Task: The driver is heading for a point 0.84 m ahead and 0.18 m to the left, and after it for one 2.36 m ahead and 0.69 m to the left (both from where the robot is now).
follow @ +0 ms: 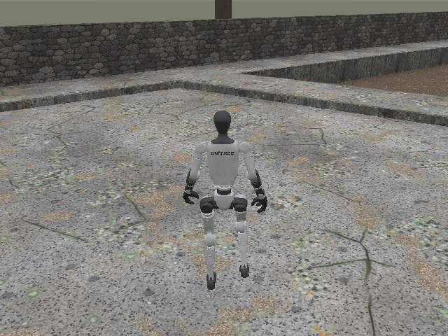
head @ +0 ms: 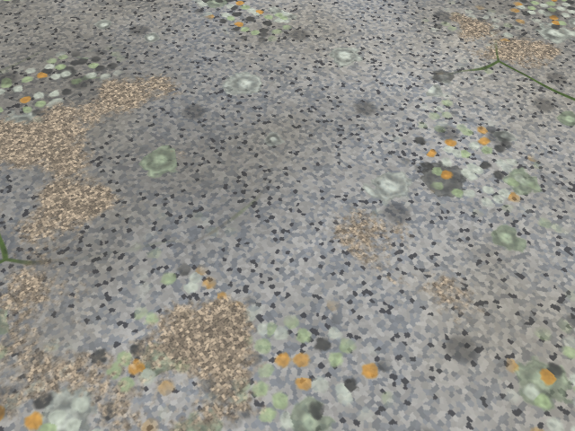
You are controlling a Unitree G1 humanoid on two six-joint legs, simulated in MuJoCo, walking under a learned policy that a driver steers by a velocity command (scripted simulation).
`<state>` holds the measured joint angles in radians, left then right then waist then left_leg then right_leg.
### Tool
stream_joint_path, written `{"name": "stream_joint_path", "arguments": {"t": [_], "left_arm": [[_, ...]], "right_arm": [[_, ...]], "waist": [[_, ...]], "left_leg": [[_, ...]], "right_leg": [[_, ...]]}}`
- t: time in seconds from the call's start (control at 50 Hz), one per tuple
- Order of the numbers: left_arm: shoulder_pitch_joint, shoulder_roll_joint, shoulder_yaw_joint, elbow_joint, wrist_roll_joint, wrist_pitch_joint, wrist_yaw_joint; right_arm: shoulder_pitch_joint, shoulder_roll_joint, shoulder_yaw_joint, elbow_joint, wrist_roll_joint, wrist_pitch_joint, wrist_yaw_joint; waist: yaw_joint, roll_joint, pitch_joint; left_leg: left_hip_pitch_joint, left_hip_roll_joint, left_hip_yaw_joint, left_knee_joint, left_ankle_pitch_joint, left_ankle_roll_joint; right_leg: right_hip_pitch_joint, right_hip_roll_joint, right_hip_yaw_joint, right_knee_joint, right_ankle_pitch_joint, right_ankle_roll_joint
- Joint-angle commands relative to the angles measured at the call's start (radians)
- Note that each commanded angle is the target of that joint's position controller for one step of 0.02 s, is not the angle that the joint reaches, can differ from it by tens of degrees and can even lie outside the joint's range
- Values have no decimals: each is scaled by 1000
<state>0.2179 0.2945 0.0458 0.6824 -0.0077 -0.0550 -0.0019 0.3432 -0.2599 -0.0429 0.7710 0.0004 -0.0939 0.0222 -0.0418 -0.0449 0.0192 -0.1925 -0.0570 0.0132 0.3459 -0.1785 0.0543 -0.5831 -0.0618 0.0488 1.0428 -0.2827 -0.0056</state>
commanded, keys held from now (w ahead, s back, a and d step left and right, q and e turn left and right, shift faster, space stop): w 0.18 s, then w+q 0.82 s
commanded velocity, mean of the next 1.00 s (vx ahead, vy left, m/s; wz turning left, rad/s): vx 0.50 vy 0.00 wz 0.33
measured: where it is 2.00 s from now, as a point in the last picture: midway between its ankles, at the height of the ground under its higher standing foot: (229, 312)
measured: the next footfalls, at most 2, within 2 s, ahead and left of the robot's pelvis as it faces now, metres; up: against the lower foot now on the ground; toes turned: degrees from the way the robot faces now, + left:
right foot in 0.28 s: +0.32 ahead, -0.15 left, +0.00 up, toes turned +0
left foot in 0.82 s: +0.56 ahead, +0.13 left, +0.00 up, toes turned +20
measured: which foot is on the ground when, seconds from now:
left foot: down 0.00-0.30, up 0.32-0.80, down 0.82-1.00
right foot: up 0.00-0.26, down 0.28-0.80, up 0.82-1.00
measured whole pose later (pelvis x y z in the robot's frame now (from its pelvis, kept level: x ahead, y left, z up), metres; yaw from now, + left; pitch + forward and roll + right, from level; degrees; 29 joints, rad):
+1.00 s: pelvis +0.52 +0.05 +0.00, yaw +24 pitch +1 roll +0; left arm 0.15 0.31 0.05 0.74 0.00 -0.11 -0.01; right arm 0.29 -0.29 -0.07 0.67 0.01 -0.04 0.02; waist -0.02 -0.02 0.06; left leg -0.27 -0.10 -0.03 0.42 -0.17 0.10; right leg -0.54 -0.09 0.06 1.11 -0.32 0.02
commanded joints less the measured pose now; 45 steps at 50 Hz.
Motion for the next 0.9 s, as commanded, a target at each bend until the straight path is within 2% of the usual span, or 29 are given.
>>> {"name": "stream_joint_path", "arguments": {"t": [0.02, 0.1, 0.14, 0.18, 0.22, 0.24, 0.26, 0.28, 0.3, 0.32, 0.34, 0.36, 0.38, 0.4, 0.42, 0.46, 0.52, 0.6, 0.66, 0.7, 0.74, 0.76, 0.78, 0.8, 0.82, 0.84, 0.86, 0.88, 0.9], "left_arm": [[-58, 30, 2, -81, 7, -18, -2], [-180, 18, -6, -99, -3, -29, -17], [-233, 24, -4, -115, -10, -34, -27], [-268, 35, 0, -132, -13, -38, -37], [-256, 56, 9, -137, -11, -46, -43], [-197, 75, 20, -124, -8, -50, -41], [-73, 113, 42, -87, -2, -51, -33], [102, 172, 63, -55, 12, -49, -21], [206, 268, 87, -39, 28, -38, -13], [229, 195, 68, -33, 19, -31, -14], [173, 145, 50, -26, 9, -30, -12], [107, 114, 39, -27, 5, -31, -13], [48, 82, 30, -22, 8, -35, -17], [7, 59, 25, -19, 15, -43, -20], [-18, 56, 27, -12, 19, -52, -21], [-34, 66, 35, 8, 22, -68, -20], [-15, 87, 45, 42, 26, -73, -9], [15, 124, 53, 70, 18, -60, 6], [70, 153, 63, 99, 6, -41, 9], [89, 167, 69, 114, -6, -25, 10], [81, 190, 75, 117, -14, -11, 13], [74, 207, 80, 115, -18, -4, 18], [64, 218, 83, 112, -21, 4, 21], [50, 209, 77, 108, -25, 8, 24], [71, 160, 57, 90, 0, 0, 26], [163, 18, 11, 33, 30, -30, 8], [41, 112, 25, 25, -7, -67, -6], [-48, 148, 35, -7, -39, -84, -13], [-54, 131, 29, -6, -25, -92, -6]], "right_arm": [[-31, -164, -38, -54, 8, -12, -9], [21, -186, -39, -19, 18, 2, -13], [59, -193, -40, 1, 21, 10, -13], [77, -198, -41, 17, 24, 20, -15], [82, -209, -45, 27, 27, 32, -20], [64, -221, -48, 25, 28, 37, -23], [53, -215, -44, 21, 27, 39, -25], [34, -172, -26, -3, 11, 35, -26], [140, -62, 8, -32, 7, 18, -25], [134, -110, -2, -18, 24, 5, -24], [54, -180, -27, -36, 48, 5, -22], [0, -175, -28, -49, 45, 9, -23], [-26, -163, -31, -52, 32, 17, -24], [-11, -149, -36, -46, 28, 31, -25], [13, -127, -34, -37, 30, 45, -24], [14, -99, -33, -38, 29, 64, -26], [-49, -91, -35, -66, 22, 68, -25], [-176, -63, -21, -106, 20, 55, 4], [-275, -56, -14, -155, 21, 55, 22], [-313, -64, -16, -187, 21, 56, 33], [-306, -83, -26, -208, 20, 59, 40], [-271, -103, -37, -209, 19, 64, 40], [-182, -134, -55, -193, 20, 67, 37], [-26, -183, -86, -155, 22, 70, 27], [122, -271, -119, -123, 26, 82, 4], [66, -366, -124, -139, 29, 69, 2], [97, -269, -99, -163, 23, 54, 8], [62, -222, -84, -153, 15, 41, 11], [2, -199, -76, -157, 18, 35, 10]], "waist": [[10, 119, -8], [-36, 122, 13], [-54, 124, 25], [-52, 128, 38], [-24, 133, 34], [20, 137, 5], [85, 121, -73], [164, 80, -212], [149, -159, -372], [168, -191, -411], [160, -120, -242], [130, -80, -149], [99, -56, -81], [64, -77, -48], [42, -87, -36], [22, -58, -13], [29, -20, 13], [77, 5, 45], [115, 21, 80], [121, 16, 88], [95, -8, 59], [67, -32, 21], [12, -42, -36], [-77, -21, -118], [-130, 98, -210], [8, 329, -299], [-82, 192, -380], [-84, 149, -229], [-34, 65, -149]], "left_leg": [[79, 260, -220, -190, 207, 179], [77, 234, -135, -187, 217, 146], [104, 254, -140, -176, 210, 141], [159, 284, -154, -152, 227, 131], [191, 302, -182, -101, 293, 114], [186, 291, -175, -37, 400, 101], [147, 245, -142, 100, 504, 77], [-12, 195, -107, 339, 378, 41], [-403, 47, -24, 725, -92, -37], [-519, 37, -142, 878, -400, -41], [-588, 86, -150, 934, -337, -38], [-578, 128, -121, 910, -254, -38], [-548, 154, -112, 865, -191, -43], [-491, 180, -119, 831, -141, -47], [-441, 187, -116, 822, -109, -54], [-437, 189, -119, 806, -53, -67], [-501, 189, -137, 694, 77, -77], [-475, 175, -68, 456, 241, -61], [-507, 169, -29, 355, 220, -38], [-524, 157, -2, 315, 154, -14], [-460, 115, 47, 292, 59, 20], [-388, 77, 80, 296, 4, 40], [-267, 33, 105, 287, -30, 66], [-35, -11, 107, 218, 31, 104], [274, 109, -105, 193, 54, 164], [573, 352, -688, 84, -109, 360], [599, 390, -823, -42, -206, 363], [493, 362, -674, -59, -129, 311], [346, 317, -555, -55, -24, 275]], "right_leg": [[-100, -42, 4, -160, 116, 19], [-19, -9, -29, -390, 302, 23], [1, 6, -36, -445, 323, 16], [-2, 15, -33, -490, 284, -6], [58, 29, -29, -536, 222, -31], [155, 49, -44, -568, 208, -47], [343, 63, -57, -596, 222, -73], [632, -53, 45, -545, 255, -125], [1013, -321, 442, -571, 131, -259], [985, -363, 644, -689, -8, -286], [854, -329, 505, -718, -56, -243], [719, -288, 380, -747, -24, -216], [600, -246, 291, -789, 32, -202], [512, -213, 212, -828, 87, -187], [452, -198, 159, -861, 127, -185], [407, -194, 68, -900, 233, -192], [438, -190, -32, -913, 334, -191], [480, -176, -147, -920, 358, -166], [573, -210, -179, -903, 374, -161], [649, -230, -197, -863, 435, -148], [691, -235, -228, -773, 677, -127], [703, -231, -243, -693, 857, -115], [693, -219, -259, -554, 990, -102], [606, -181, -285, -345, 972, -71], [349, -133, -285, -35, 626, -24], [-94, 87, -157, 295, -300, 34], [-197, 74, 46, 370, -303, 17], [-259, 32, 42, 335, -203, -6], [-217, -12, 39, 245, -118, -13]]}}
Keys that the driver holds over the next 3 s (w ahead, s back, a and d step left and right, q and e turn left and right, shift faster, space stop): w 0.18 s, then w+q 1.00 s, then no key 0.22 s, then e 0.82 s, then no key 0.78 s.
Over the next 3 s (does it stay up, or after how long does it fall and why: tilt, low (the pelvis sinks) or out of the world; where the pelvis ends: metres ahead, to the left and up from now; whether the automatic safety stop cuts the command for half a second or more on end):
stays up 0.83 0.12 -0.01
